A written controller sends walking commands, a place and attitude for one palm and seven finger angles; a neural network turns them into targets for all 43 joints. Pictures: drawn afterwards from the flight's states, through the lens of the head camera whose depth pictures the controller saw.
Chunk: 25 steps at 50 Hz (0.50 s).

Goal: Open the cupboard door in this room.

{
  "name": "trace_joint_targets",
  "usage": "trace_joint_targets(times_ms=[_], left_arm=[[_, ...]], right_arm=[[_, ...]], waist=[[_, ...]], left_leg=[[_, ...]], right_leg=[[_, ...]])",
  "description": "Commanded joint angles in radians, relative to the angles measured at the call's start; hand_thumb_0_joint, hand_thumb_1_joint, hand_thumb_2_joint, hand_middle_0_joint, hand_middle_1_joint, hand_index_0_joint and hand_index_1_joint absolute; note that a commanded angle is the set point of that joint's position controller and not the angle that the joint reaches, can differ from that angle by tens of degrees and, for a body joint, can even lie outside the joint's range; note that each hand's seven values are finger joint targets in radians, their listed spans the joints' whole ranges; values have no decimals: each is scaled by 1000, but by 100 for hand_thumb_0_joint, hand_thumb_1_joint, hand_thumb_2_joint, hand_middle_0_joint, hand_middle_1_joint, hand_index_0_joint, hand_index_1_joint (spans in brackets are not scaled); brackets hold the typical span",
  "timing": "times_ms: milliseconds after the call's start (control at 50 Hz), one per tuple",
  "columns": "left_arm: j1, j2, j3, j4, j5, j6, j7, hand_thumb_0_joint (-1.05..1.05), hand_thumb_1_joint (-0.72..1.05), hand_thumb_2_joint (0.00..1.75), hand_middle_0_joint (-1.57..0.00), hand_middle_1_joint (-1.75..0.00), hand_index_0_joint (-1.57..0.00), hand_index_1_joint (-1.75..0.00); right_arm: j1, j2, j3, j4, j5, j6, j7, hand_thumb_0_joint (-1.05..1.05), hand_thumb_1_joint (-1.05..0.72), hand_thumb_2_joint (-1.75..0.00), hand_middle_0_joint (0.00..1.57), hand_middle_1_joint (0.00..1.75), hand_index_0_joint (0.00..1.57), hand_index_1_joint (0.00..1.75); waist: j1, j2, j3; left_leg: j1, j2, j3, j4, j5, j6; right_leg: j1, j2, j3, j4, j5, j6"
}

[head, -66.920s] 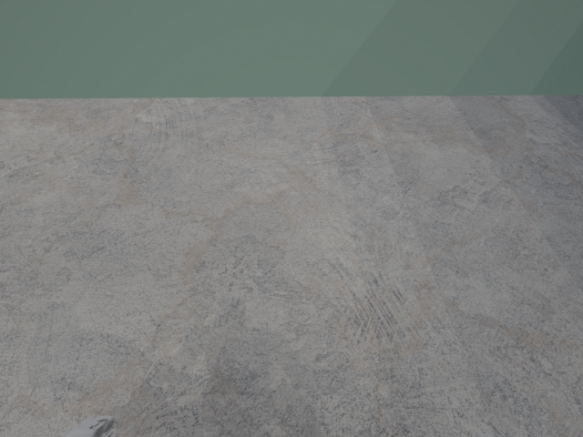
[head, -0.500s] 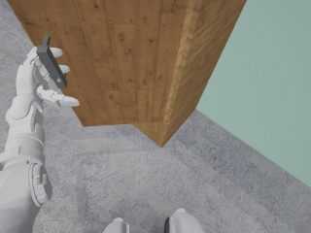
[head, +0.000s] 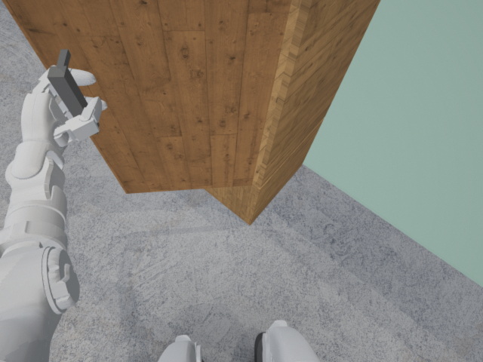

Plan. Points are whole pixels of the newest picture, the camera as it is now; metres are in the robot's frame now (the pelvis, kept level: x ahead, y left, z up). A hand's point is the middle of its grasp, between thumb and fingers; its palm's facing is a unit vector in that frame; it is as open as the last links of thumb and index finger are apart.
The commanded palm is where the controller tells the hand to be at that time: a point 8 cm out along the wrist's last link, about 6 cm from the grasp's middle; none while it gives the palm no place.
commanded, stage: close the thumb around the handle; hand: left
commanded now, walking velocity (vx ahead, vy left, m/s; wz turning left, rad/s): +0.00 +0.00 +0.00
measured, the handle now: (78, 94) +0.53 +0.24 +0.08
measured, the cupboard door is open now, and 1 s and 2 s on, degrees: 46 75 91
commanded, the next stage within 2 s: pull the door open along its arc in 0.12 s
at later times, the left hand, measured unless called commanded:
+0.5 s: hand (90, 131) +0.46 +0.21 +0.08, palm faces +0.04 -1.00 -0.01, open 5.8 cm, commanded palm +0.40 +0.26 +0.08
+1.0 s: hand (136, 204) +0.33 +0.13 +0.08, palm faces +0.46 -0.89 +0.01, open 6.0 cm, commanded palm +0.27 +0.17 +0.08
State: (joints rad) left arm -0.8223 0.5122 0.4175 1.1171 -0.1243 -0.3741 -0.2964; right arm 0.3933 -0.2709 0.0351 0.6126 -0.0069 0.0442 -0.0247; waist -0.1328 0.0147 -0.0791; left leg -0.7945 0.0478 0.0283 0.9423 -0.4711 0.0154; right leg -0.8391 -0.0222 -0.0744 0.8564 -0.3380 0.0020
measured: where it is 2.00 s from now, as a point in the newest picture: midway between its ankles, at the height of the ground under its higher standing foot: outside the picture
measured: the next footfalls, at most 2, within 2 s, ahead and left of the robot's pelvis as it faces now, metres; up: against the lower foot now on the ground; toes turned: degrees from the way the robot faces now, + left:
none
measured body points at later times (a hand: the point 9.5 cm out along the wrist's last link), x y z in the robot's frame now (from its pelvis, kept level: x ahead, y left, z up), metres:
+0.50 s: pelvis +0.01 +0.00 +0.01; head +0.11 +0.01 +0.45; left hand +0.45 +0.27 +0.08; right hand +0.05 -0.26 -0.11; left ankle -0.02 +0.11 -0.69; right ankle +0.04 -0.13 -0.69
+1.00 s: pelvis +0.02 -0.01 +0.02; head +0.06 -0.02 +0.47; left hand +0.30 +0.18 +0.09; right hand +0.20 -0.22 -0.08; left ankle -0.02 +0.11 -0.69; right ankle +0.04 -0.13 -0.69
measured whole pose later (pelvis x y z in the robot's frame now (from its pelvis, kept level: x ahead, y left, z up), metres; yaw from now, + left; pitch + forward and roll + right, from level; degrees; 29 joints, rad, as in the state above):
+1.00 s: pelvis +0.02 -0.01 +0.02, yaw +2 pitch +10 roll +0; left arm -0.02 -0.04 0.00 0.18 0.02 -0.23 0.45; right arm 0.19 -0.18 0.01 0.54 -0.06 0.01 0.01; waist 0.01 0.02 -0.10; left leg -0.53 0.03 0.02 0.81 -0.45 0.00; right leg -0.59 -0.04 -0.08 0.79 -0.36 -0.01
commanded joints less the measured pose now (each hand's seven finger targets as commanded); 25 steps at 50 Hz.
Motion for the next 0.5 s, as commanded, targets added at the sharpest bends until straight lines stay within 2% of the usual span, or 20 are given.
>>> trace_joint_targets(times_ms=[0,20,60,80,100,120,160,180,220,260,320,360,420,460,480], left_arm=[[-411,259,31,-209,-18,-70,-8,0,90,90,-40,-135,-40,-135],[-418,242,14,-200,-20,-68,-10,0,90,90,-40,-135,-40,-135],[-435,236,12,-217,-25,-74,-11,0,90,90,-40,-135,-40,-135],[-424,271,38,-217,-18,-73,-7,0,90,90,-40,-135,-40,-135],[-432,250,21,-218,-18,-72,-8,0,90,90,-40,-135,-40,-135],[-417,249,22,-208,-16,-70,-8,0,90,90,-40,-135,-40,-135],[-422,227,7,-213,-19,-70,-8,0,90,90,-40,-135,-40,-135],[-442,253,24,-216,-20,-71,-6,0,90,90,-40,-135,-40,-135],[-393,269,39,-217,-17,-72,-8,0,90,90,-40,-135,-40,-135],[-359,268,45,-266,-23,-82,-14,0,90,90,-40,-135,-40,-135],[-254,236,39,-300,-41,-77,-21,0,90,90,-40,-135,-40,-135],[-169,216,43,-326,-60,-70,-22,0,90,90,-40,-135,-40,-135],[-51,188,38,-446,-82,-64,-21,0,90,90,-40,-135,-40,-135],[63,151,27,-502,-102,-55,-16,0,90,90,-40,-135,-40,-135],[107,137,26,-538,-109,-51,-13,0,90,90,-40,-135,-40,-135]], right_arm=[[145,-177,-62,-56,1,-15,-14,0,-90,-90,20,30,20,30],[142,-176,-61,-57,2,-15,-14,0,-90,-90,20,30,20,30],[145,-177,-60,-61,0,-17,-14,0,-90,-90,20,30,20,30],[147,-181,-63,-58,0,-15,-16,0,-90,-90,20,30,20,30],[146,-177,-62,-57,-1,-15,-14,0,-90,-90,20,30,20,30],[148,-176,-62,-57,0,-14,-14,0,-90,-90,20,30,20,30],[148,-175,-63,-61,-3,-15,-14,0,-90,-90,20,30,20,30],[149,-178,-62,-53,-2,-14,-14,0,-90,-90,20,30,20,30],[144,-178,-63,-62,1,-12,-13,0,-90,-90,20,30,20,30],[141,-175,-65,-77,-1,-11,-11,0,-90,-90,20,30,20,30],[124,-170,-69,-93,6,-7,-5,0,-90,-90,20,30,20,30],[112,-167,-69,-113,9,-7,-2,0,-90,-90,20,30,20,30],[87,-156,-76,-135,19,-8,3,0,-90,-90,20,30,20,30],[71,-151,-77,-154,22,-15,8,0,-90,-90,20,30,20,30],[58,-147,-77,-160,26,-18,9,0,-90,-90,20,30,20,30]], waist=[[-7,107,-453],[-18,95,-428],[-15,99,-437],[-7,109,-464],[-12,122,-469],[-10,100,-451],[-18,99,-450],[-18,94,-457],[0,101,-460],[18,136,-512],[36,109,-496],[49,66,-483],[77,107,-507],[91,60,-482],[97,62,-466]], left_leg=[[223,-28,-51,-116,414,-1],[209,-28,-47,-117,387,2],[218,-30,-54,-121,395,2],[231,-27,-55,-117,416,-1],[237,-29,-52,-115,417,-2],[228,-27,-53,-116,421,-2],[229,-29,-50,-112,423,3],[220,-27,-52,-113,412,1],[214,-30,-47,-118,412,1],[258,-29,-48,-115,479,-2],[258,-25,-39,-124,503,-4],[232,-28,-30,-136,486,4],[268,-24,-19,-152,553,-1],[253,-22,-17,-165,571,4],[241,-24,-11,-176,556,3]], right_leg=[[280,54,36,-49,311,-22],[273,54,38,-56,298,-20],[275,55,34,-51,297,-25],[276,54,35,-45,307,-24],[273,53,36,-47,309,-22],[275,54,33,-47,312,-22],[270,55,35,-49,317,-22],[278,54,37,-48,315,-19],[301,53,40,-49,321,-22],[317,54,38,-38,358,-27],[343,57,36,-46,380,-24],[384,58,37,-53,393,-26],[427,54,42,-58,444,-26],[462,53,39,-64,466,-29],[475,49,42,-69,468,-26]])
